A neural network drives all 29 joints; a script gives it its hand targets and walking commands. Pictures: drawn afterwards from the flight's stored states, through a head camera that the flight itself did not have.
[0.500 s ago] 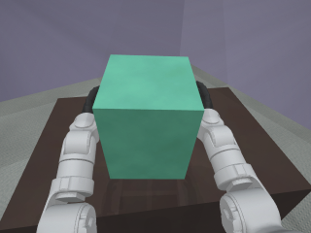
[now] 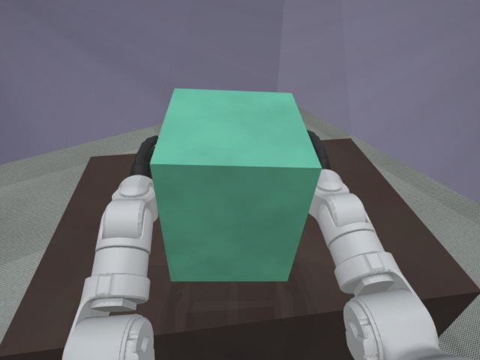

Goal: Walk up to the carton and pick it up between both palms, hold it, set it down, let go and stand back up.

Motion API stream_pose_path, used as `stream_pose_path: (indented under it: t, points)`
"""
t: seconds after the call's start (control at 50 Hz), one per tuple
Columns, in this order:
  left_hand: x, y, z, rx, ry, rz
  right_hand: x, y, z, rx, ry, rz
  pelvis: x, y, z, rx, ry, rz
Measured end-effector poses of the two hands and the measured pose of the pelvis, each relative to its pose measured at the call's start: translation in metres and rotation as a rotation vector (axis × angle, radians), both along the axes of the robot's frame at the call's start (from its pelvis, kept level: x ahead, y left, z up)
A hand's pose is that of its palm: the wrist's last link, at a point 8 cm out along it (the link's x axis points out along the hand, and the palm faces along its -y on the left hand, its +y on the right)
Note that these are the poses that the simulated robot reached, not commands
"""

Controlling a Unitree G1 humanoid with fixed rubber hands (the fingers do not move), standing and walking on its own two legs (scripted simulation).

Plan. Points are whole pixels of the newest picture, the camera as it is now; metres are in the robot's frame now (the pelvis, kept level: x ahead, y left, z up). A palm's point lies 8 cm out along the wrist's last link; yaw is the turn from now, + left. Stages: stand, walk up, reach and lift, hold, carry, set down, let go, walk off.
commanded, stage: reach and lift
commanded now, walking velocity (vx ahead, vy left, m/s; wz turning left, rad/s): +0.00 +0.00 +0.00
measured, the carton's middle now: (231, 186) +0.38 -0.02 +0.16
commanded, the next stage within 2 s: hold in 0.16 s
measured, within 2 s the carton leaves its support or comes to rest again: neither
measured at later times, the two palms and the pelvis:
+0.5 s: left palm (137, 173) +0.37 +0.13 +0.21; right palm (318, 165) +0.37 -0.16 +0.20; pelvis +0.00 +0.00 +0.00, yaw +0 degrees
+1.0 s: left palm (133, 176) +0.36 +0.13 +0.21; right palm (319, 166) +0.36 -0.16 +0.21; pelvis +0.00 +0.00 +0.00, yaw +0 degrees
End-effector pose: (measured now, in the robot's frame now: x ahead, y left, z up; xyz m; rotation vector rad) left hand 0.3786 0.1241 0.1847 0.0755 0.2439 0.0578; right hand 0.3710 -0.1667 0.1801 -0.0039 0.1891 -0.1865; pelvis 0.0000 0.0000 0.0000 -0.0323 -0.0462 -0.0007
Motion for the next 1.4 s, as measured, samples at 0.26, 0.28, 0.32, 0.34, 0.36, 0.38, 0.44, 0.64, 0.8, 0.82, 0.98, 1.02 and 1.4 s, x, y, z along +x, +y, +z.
stream_pose_path:
  t: [0.26, 0.28, 0.32, 0.34, 0.36, 0.38, 0.44, 0.64, 0.8, 0.82, 0.98, 1.02, 1.4]
  points:
    - [-0.001, 0.001, 0.005, -0.002, -0.007, 0.004, 0.0, 0.001, 0.005, 0.006, -0.008, 0.002, 0.0, 0.0, 0.0, 0.0, 0.0, 0.0]
    - [-0.001, 0.001, 0.005, -0.002, -0.005, 0.004, 0.0, 0.001, 0.005, 0.007, -0.005, 0.003, 0.0, 0.0, 0.0, 0.0, 0.0, 0.0]
    - [-0.001, 0.001, 0.006, -0.003, -0.005, 0.005, 0.0, 0.001, 0.006, 0.007, -0.006, 0.004, 0.0, 0.0, 0.0, 0.0, 0.0, 0.0]
    - [-0.002, 0.001, 0.008, -0.003, -0.009, 0.006, 0.0, 0.001, 0.008, 0.007, -0.01, 0.005, 0.0, 0.0, 0.0, 0.0, 0.0, 0.0]
    - [-0.002, 0.002, 0.01, -0.004, -0.016, 0.007, 0.0, 0.002, 0.01, 0.007, -0.017, 0.006, 0.0, 0.0, 0.0, 0.0, 0.0, 0.0]
    - [-0.002, 0.002, 0.012, -0.005, -0.024, 0.007, -0.001, 0.002, 0.012, 0.008, -0.025, 0.006, 0.0, 0.0, 0.0, 0.0, 0.0, 0.0]
    - [-0.004, 0.003, 0.019, -0.007, -0.049, 0.009, -0.001, 0.003, 0.02, 0.009, -0.05, 0.006, 0.0, 0.0, 0.0, 0.0, -0.002, 0.0]
    - [-0.011, 0.006, 0.021, 0.002, -0.019, 0.01, -0.008, 0.006, 0.021, 0.004, -0.02, 0.01, -0.002, 0.002, 0.0, -0.003, -0.017, 0.001]
    - [-0.017, 0.008, 0.031, 0.005, -0.054, 0.009, -0.013, 0.007, 0.032, 0.004, -0.054, 0.01, -0.004, 0.003, 0.0, -0.004, -0.031, 0.001]
    - [-0.017, 0.008, 0.029, 0.009, -0.043, 0.006, -0.014, 0.007, 0.03, 0.004, -0.043, 0.009, -0.005, 0.003, 0.0, -0.004, -0.032, 0.001]
    - [-0.018, 0.007, 0.022, 0.016, -0.009, 0.001, -0.015, 0.006, 0.023, 0.001, -0.008, 0.009, -0.005, 0.002, 0.0, -0.003, -0.035, 0.001]
    - [-0.018, 0.007, 0.028, 0.014, -0.031, 0.003, -0.015, 0.007, 0.029, 0.002, -0.03, 0.011, -0.005, 0.002, 0.0, -0.003, -0.034, 0.001]
    - [-0.019, 0.007, 0.033, 0.013, -0.052, 0.006, -0.015, 0.007, 0.034, 0.005, -0.053, 0.011, -0.005, 0.002, 0.0, -0.003, -0.034, 0.001]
